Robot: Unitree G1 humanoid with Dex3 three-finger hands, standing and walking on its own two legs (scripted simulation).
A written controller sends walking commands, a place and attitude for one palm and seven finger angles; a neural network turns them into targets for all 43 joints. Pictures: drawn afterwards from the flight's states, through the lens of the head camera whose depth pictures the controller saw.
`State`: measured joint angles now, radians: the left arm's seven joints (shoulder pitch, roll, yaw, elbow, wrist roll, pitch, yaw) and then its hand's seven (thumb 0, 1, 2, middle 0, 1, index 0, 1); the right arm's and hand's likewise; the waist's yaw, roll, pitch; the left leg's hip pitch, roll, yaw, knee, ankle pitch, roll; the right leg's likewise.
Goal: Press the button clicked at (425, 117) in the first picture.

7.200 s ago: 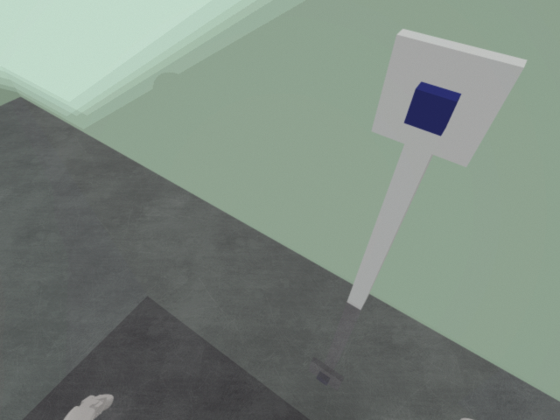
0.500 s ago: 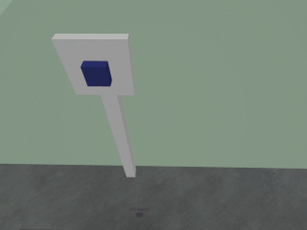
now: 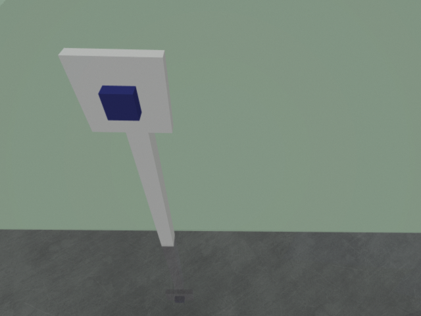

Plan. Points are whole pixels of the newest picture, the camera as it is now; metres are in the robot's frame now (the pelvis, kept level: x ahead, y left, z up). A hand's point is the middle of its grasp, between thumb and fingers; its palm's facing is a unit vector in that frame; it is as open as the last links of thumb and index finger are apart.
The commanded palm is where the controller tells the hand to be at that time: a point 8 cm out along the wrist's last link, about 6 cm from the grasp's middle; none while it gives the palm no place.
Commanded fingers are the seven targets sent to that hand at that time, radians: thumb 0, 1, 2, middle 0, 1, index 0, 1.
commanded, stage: look again from close up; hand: left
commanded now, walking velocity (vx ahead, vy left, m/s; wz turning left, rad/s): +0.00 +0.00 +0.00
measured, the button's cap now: (121, 102) +0.51 +0.23 +0.13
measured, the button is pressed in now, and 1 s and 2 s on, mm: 0 0 0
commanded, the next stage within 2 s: raise the hand and make a fist in 0.44 s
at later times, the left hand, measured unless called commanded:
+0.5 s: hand out of the picture +0.05 +0.21 -0.18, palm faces -0.03 -0.98 -0.19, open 7.4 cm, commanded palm none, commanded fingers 0.00 0.90 0.90 -0.20 -0.30 -0.20 -0.30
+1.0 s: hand (110, 297) +0.16 +0.19 -0.03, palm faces +0.16 -0.99 -0.05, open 5.1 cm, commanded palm +0.15 +0.25 -0.01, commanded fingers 0.00 0.90 0.90 -0.86 -1.02 -0.86 -1.02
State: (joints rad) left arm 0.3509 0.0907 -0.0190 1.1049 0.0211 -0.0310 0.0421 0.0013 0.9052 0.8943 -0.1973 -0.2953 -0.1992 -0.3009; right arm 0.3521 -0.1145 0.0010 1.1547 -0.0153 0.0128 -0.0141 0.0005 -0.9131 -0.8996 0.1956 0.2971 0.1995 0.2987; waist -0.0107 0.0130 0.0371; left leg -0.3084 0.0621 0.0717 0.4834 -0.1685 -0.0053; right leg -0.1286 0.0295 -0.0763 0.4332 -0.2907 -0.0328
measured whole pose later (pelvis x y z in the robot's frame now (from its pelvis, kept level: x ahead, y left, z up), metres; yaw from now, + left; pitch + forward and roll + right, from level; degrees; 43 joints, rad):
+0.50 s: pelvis +0.03 +0.03 +0.00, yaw -1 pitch +1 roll +0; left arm 0.29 0.18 -0.01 1.05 0.02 -0.01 0.04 0.00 0.91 0.89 -0.20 -0.29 -0.20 -0.30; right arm 0.25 -0.17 0.00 1.06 -0.02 -0.02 -0.02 0.01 -0.92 -0.90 0.20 0.30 0.20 0.30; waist -0.01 -0.02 0.03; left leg -0.31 0.00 0.11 0.53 -0.24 0.05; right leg -0.15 -0.03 -0.03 0.50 -0.37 0.02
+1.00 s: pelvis +0.01 -0.01 -0.07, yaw +2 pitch +10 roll -1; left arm 0.59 0.19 0.13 -0.04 -0.24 -0.43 -0.20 0.01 0.90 0.89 -0.60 -0.73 -0.60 -0.74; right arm 0.14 -0.23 -0.05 0.49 0.02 -0.16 -0.05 0.01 -0.91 -0.90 0.20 0.30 0.20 0.30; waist 0.03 0.00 -0.14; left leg -0.81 0.04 0.00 1.05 -0.42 -0.01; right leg -0.68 0.02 -0.12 1.06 -0.56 -0.07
